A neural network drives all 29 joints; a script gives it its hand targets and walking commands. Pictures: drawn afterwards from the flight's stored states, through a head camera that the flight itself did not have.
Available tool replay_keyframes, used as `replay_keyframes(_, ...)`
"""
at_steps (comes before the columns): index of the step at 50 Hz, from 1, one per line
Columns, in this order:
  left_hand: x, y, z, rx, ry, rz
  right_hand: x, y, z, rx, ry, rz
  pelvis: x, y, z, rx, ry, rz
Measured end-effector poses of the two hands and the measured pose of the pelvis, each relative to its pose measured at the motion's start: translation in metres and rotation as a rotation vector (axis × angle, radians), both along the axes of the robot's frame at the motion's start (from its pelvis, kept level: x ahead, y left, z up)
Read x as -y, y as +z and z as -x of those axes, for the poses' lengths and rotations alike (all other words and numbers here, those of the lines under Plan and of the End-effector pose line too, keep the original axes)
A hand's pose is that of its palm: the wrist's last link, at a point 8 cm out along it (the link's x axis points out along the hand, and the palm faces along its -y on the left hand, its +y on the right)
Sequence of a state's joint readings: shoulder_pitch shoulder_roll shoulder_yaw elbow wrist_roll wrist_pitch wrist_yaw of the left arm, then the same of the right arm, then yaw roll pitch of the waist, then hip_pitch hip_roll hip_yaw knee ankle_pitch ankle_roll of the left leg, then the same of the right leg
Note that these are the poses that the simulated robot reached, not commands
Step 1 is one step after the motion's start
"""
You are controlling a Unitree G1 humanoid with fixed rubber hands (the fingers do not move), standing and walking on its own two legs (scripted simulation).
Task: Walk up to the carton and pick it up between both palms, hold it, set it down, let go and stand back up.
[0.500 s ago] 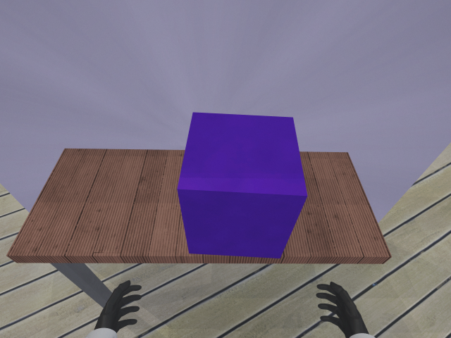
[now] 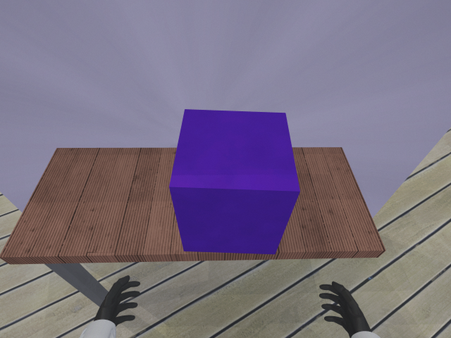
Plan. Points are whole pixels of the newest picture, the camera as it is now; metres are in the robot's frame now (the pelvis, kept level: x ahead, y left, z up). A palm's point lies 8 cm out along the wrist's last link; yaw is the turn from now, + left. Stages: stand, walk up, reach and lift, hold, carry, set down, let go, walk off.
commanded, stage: let go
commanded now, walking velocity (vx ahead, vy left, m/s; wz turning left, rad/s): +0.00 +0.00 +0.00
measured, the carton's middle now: (232, 185) +0.40 +0.00 +0.00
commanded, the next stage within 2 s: stand in 0.10 s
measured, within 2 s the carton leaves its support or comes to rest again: neither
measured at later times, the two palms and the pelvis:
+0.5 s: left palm out of the picture +0.07 +0.23 -0.13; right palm out of the picture -0.03 -0.25 -0.15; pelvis -0.02 +0.01 -0.02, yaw -5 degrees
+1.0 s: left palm out of the picture +0.05 +0.22 -0.14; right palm out of the picture -0.07 -0.22 -0.16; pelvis -0.03 +0.01 -0.01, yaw -8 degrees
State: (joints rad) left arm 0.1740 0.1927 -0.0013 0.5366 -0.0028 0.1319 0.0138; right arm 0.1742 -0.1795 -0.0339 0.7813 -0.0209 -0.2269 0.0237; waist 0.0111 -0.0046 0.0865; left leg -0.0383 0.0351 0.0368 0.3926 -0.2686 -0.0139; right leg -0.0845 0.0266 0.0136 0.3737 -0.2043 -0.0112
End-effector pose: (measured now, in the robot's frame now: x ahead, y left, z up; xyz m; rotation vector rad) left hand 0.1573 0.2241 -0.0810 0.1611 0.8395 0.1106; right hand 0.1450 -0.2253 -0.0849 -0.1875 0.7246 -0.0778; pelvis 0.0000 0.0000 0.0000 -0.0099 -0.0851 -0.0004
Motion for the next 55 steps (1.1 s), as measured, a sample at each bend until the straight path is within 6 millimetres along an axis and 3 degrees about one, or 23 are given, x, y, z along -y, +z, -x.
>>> replay_keyframes(6,0.003,-0.001,0.006,0.009,0.008,0.013,0.002,0.0,0.002,-0.001,0.002,0.008,0.0,-0.002,0.003,-0.009,0.001,0.0)
replay_keyframes(10,-0.004,-0.013,0.023,-0.006,-0.04,-0.026,0.013,-0.016,0.018,-0.135,-0.06,0.025,-0.003,-0.008,0.007,-0.052,-0.027,0.002)
replay_keyframes(17,-0.017,-0.039,0.061,-0.136,-0.043,-0.049,0.032,-0.046,0.092,-0.347,-0.197,0.035,-0.008,-0.018,0.013,-0.087,-0.069,-0.005)
replay_keyframes(23,-0.013,-0.049,0.082,-0.215,-0.056,-0.055,0.028,-0.062,0.161,-0.503,-0.276,0.018,-0.008,-0.019,0.019,-0.097,-0.09,-0.017)
replay_keyframes(29,-0.004,-0.05,0.092,-0.242,-0.074,-0.046,0.017,-0.068,0.199,-0.597,-0.312,-0.018,-0.009,-0.017,0.025,-0.104,-0.105,-0.02)
replay_keyframes(35,-0.005,-0.053,0.089,-0.262,-0.085,-0.031,0.0,-0.063,0.215,-0.599,-0.333,-0.034,-0.014,-0.013,0.027,-0.109,-0.126,-0.025)
replay_keyframes(41,-0.002,-0.053,0.088,-0.263,-0.085,-0.032,-0.006,-0.068,0.215,-0.605,-0.347,-0.056,-0.012,-0.012,0.026,-0.089,-0.133,-0.029)
replay_keyframes(48,0.001,-0.053,0.099,-0.311,-0.071,-0.042,-0.005,-0.073,0.21,-0.61,-0.345,-0.075,-0.011,-0.011,0.025,-0.087,-0.14,-0.028)
replay_keyframes(55,-0.002,-0.059,0.112,-0.377,-0.056,-0.036,-0.009,-0.069,0.22,-0.65,-0.359,-0.068,-0.014,-0.009,0.024,-0.096,-0.148,-0.025)
